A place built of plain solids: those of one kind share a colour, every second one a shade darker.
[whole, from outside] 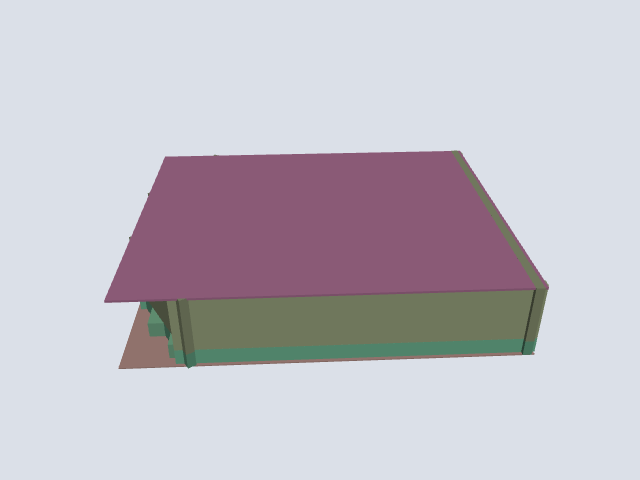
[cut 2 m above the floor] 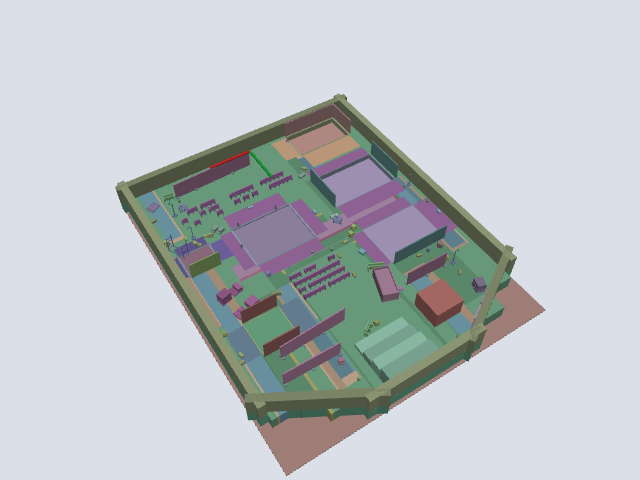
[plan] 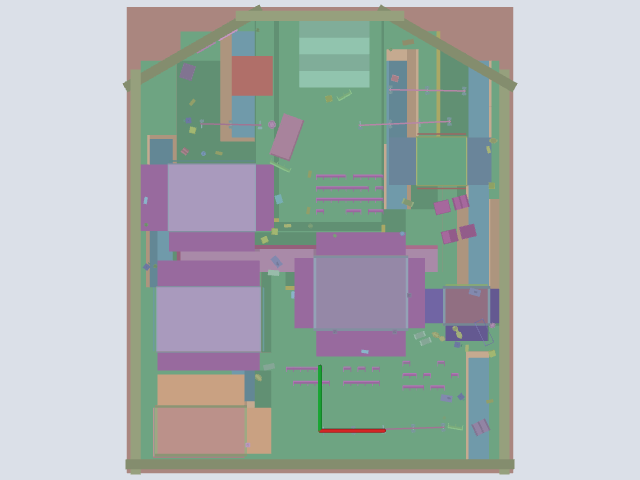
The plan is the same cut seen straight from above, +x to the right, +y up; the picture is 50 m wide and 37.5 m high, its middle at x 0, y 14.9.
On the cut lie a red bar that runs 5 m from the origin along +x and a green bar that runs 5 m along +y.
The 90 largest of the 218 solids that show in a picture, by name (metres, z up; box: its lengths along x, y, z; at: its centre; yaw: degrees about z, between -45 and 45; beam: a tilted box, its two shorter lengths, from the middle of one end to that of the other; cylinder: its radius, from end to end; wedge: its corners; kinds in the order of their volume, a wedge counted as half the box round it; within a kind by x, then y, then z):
{
 "floor_ground_1": {"box": [0.5, 8.1, 1.5], "at": [-13.75, 24.85, -0.75]},
 "floor_ground_2": {"box": [1.1, 13.2, 1.5], "at": [-13.45, 4.6, -0.75]},
 "floor_ground_3": {"box": [2.3, 5.8, 1.5], "at": [-12.35, 26.0, -0.75]},
 "floor_ground_4": {"box": [3.4, 6.3, 1.5], "at": [-9.5, 25.75, -0.75]},
 "floor_ground_5": {"box": [3.1, 2.3, 1.5], "at": [-9.35, 30.05, -0.75]},
 "floor_ground_6": {"box": [6.2, 1.7, 1.5], "at": [-8.1, 21.75, -0.75]},
 "floor_ground_7": {"box": [1.3, 2.9, 1.5], "at": [-4.45, 3.25, -0.75]},
 "floor_ground_8": {"box": [1.4, 11.21, 1.5], "at": [-4.3, 26.41, -0.75]},
 "floor_ground_9": {"box": [0.8, 6.3, 1.5], "at": [-4.2, 9.25, -0.75]},
 "floor_ground_10": {"box": [0.4, 15.41, 1.5], "at": [-3.4, 24.31, -0.75]},
 "floor_ground_11": {"box": [1.8, 3.0, 1.5], "at": [-2.9, 9.5, -0.75]},
 "floor_ground_12": {"box": [4.8, 1.0, 1.5], "at": [-2.7, 15.0, -0.75]},
 "floor_ground_13": {"box": [3.5, 2.0, 1.5], "at": [-2.05, 6.8, -0.75]},
 "floor_ground_14": {"box": [25.4, 0.22, 1.5], "at": [-1.3, -2.11, -0.75]},
 "floor_ground_15": {"box": [8.4, 0.7, 1.5], "at": [0.6, 15.95, -0.75]},
 "floor_ground_16": {"box": [8.0, 15.71, 1.5], "at": [0.8, 24.16, -0.75]},
 "floor_ground_17": {"box": [17.1, 0.2, 1.5], "at": [2.85, -1.9, -0.75]},
 "floor_ground_18": {"box": [15.2, 7.6, 1.5], "at": [3.8, 2.0, -0.75]},
 "floor_ground_19": {"box": [0.2, 14.71, 1.5], "at": [4.9, 24.66, -0.75]},
 "floor_ground_20": {"box": [0.2, 9.61, 1.5], "at": [5.1, 27.21, -0.75]},
 "floor_ground_21": {"box": [1.6, 1.8, 1.5], "at": [5.9, 16.4, -0.75]},
 "floor_ground_22": {"box": [2.5, 1.4, 1.5], "at": [6.45, 30.5, -0.75]},
 "floor_ground_23": {"box": [2.5, 2.8, 1.5], "at": [7.95, 15.9, -0.75]},
 "floor_ground_24": {"box": [2.1, 1.8, 1.5], "at": [8.15, 18.2, -0.75]},
 "floor_ground_25": {"box": [3.1, 0.8, 1.5], "at": [8.25, 7.4, -0.75]},
 "floor_ground_26": {"box": [1.4, 8.2, 1.5], "at": [8.4, 27.1, -0.75]},
 "floor_ground_27": {"box": [4.7, 1.2, 1.5], "at": [9.05, 6.4, -0.75]},
 "floor_ground_28": {"box": [0.4, 6.7, 1.5], "at": [9.4, 15.75, -0.75]},
 "floor_ground_29": {"box": [1.1, 7.8, 1.5], "at": [10.15, 15.2, -0.75]},
 "floor_ground_30": {"box": [2.1, 5.9, 1.5], "at": [10.45, 25.95, -0.75]},
 "floor_ground_31": {"box": [0.8, 10.42, 1.5], "at": [13.6, 2.99, -0.75]},
 "floor_ground_32": {"box": [0.6, 9.7, 1.5], "at": [13.7, 24.05, -0.75]},
 "wall_1": {"box": [0.8, 31.65, 5.6], "at": [-14.4, 12.4, 2.8]},
 "wall_2": {"box": [12.36, 0.8, 5.6], "at": [-9.89, 29.87, 2.8], "yaw": 30.0},
 "wall_3": {"box": [30.4, 0.8, 5.6], "at": [0.0, -2.62, 2.8]},
 "wall_4": {"box": [13.16, 0.8, 5.6], "at": [0.0, 32.41, 2.8]},
 "wall_5": {"box": [12.36, 0.8, 5.6], "at": [9.89, 29.87, 2.8], "yaw": -30.0},
 "wall_6": {"box": [0.8, 31.65, 5.6], "at": [14.4, 12.4, 2.8]},
 "ceil_hall_1": {"box": [30.2, 36.43, 0.2], "at": [0.0, 14.89, 5.5]},
 "wall_foot_1": {"box": [0.8, 31.65, 1.5], "at": [-14.4, 12.4, -0.75]},
 "wall_foot_2": {"box": [12.36, 0.8, 1.5], "at": [-9.89, 29.87, -0.75], "yaw": 30.0},
 "wall_foot_3": {"box": [30.4, 0.8, 1.5], "at": [0.0, -2.62, -0.75]},
 "wall_foot_4": {"box": [13.16, 0.8, 1.5], "at": [0.0, 32.41, -0.75]},
 "wall_foot_5": {"box": [12.36, 0.8, 1.5], "at": [9.89, 29.87, -0.75], "yaw": -30.0},
 "wall_foot_6": {"box": [0.8, 31.65, 1.5], "at": [14.4, 12.4, -0.75]},
 "floor_apron_bay_1": {"box": [2.1, 5.2, 1.5], "at": [-12.95, 18.2, -0.75]},
 "floor_apron_bay_2": {"box": [8.0, 1.4, 1.5], "at": [-8.7, 5.4, -0.75]},
 "floor_apron_bay_3": {"box": [8.0, 2.0, 1.5], "at": [-8.7, 12.3, -0.75]},
 "floor_apron_bay_4": {"box": [6.7, 1.5, 1.5], "at": [-8.45, 14.75, -0.75]},
 "floor_apron_bay_5": {"box": [1.4, 5.2, 1.5], "at": [-4.3, 18.2, -0.75]},
 "floor_apron_bay_6": {"box": [1.5, 5.5, 1.5], "at": [-1.25, 10.75, -0.75]},
 "floor_apron_bay_7": {"box": [7.0, 2.0, 1.5], "at": [3.2, 6.8, -0.75]},
 "floor_apron_bay_8": {"box": [7.0, 1.8, 1.5], "at": [3.2, 14.6, -0.75]},
 "floor_apron_bay_9": {"box": [1.3, 5.5, 1.5], "at": [7.55, 10.75, -0.75]},
 "floor_void_bay_1": {"box": [8.0, 5.0, 0.86], "at": [-8.7, 8.7, -1.07]},
 "floor_void_bay_2": {"box": [6.7, 5.2, 1.5], "at": [-8.45, 18.2, -0.75]},
 "floor_void_bay_3": {"box": [7.0, 5.5, 1.36], "at": [3.2, 10.75, -0.82]},
 "floor_base_1": {"box": [30.2, 36.43, 0.1], "at": [0.0, 14.89, -1.55]},
 "floor_aisle_1": {"box": [0.5, 4.4, 1.5], "at": [-13.05, 13.4, -0.75]},
 "floor_aisle_2": {"box": [1.4, 2.0, 1.5], "at": [-12.6, 21.8, -0.75]},
 "floor_aisle_3": {"box": [1.8, 8.3, 1.5], "at": [-6.0, 27.05, -0.75]},
 "floor_aisle_4": {"box": [1.6, 1.9, 1.5], "at": [6.0, 18.25, -0.75]},
 "floor_aisle_5": {"box": [1.4, 6.0, 1.5], "at": [6.1, 25.9, -0.75]},
 "floor_aisle_6": {"box": [1.6, 7.92, 1.5], "at": [12.4, 1.74, -0.75]},
 "floor_aisle_7": {"box": [1.6, 5.9, 1.5], "at": [12.4, 14.25, -0.75]},
 "floor_aisle_8": {"box": [1.6, 2.0, 1.5], "at": [12.4, 18.2, -0.75]},
 "floor_aisle_9": {"box": [1.6, 1.5, 1.5], "at": [12.4, 23.65, -0.75]},
 "floor_aisle_10": {"box": [1.6, 4.5, 1.5], "at": [12.4, 26.65, -0.75]},
 "floor_under_aisle_1": {"box": [0.9, 8.3, 1.5], "at": [-7.35, 27.05, -0.75]},
 "floor_under_aisle_2": {"box": [0.7, 6.9, 1.5], "at": [7.15, 26.35, -0.75]},
 "floor_under_aisle_3": {"box": [0.9, 6.8, 1.5], "at": [11.15, 14.7, -0.75]},
 "floor_under_aisle_4": {"box": [0.7, 7.0, 1.5], "at": [13.65, 14.6, -0.75]},
 "floor_apron_pit_1": {"box": [6.8, 2.4, 1.5], "at": [-9.3, 3.2, -0.75]},
 "floor_apron_pit_2": {"box": [1.9, 3.6, 1.5], "at": [-4.75, 0.0, -0.75]},
 "wall_bank_1": {"box": [5.5, 1.3, 0.46], "at": [1.12, 27.46, 0.23]},
 "wall_bank_2": {"box": [5.5, 1.3, 0.92], "at": [1.12, 28.76, 0.46]},
 "wall_bank_3": {"box": [5.5, 1.3, 1.38], "at": [1.12, 30.06, 0.69]},
 "wall_bank_4": {"box": [5.5, 1.3, 1.84], "at": [1.12, 31.36, 0.92]},
 "wall_booth_1": {"box": [3.2, 3.1, 2.7], "at": [-5.3, 27.73, 1.35]},
 "floor_apron_well_1": {"box": [2.1, 3.7, 1.5], "at": [6.45, 21.05, -0.75]},
 "floor_apron_well_2": {"box": [1.9, 3.7, 1.5], "at": [12.45, 21.05, -0.75]},
 "floor_void_well_1": {"box": [3.8, 3.7, 1.5], "at": [9.5, 21.05, -0.75]},
 "floor_void_pit_1": {"box": [6.8, 3.6, 0.86], "at": [-9.3, 0.0, -1.07]},
 "floor_aisle_cross_1": {"box": [6.2, 0.7, 1.5], "at": [-7.8, 13.65, -0.75]},
 "floor_aisle_cross_2": {"box": [2.7, 1.8, 1.5], "at": [-3.35, 13.3, -0.75]},
 "floor_fixed_patch_1": {"box": [3.3, 2.7, 1.5], "at": [11.45, 9.75, -0.75]},
 "floor_apron_patch_1": {"box": [1.4, 2.7, 1.5], "at": [8.9, 9.75, -0.75]},
 "floor_apron_patch_2": {"box": [3.3, 1.2, 1.5], "at": [11.45, 7.6, -0.75]},
 "skip_1": {"box": [1.46, 3.16, 0.93], "at": [-2.59, 22.92, 0.47], "yaw": -19.9},
 "floor_chase_1": {"box": [0.3, 8.2, 1.5], "at": [9.25, 27.1, -0.75]}
}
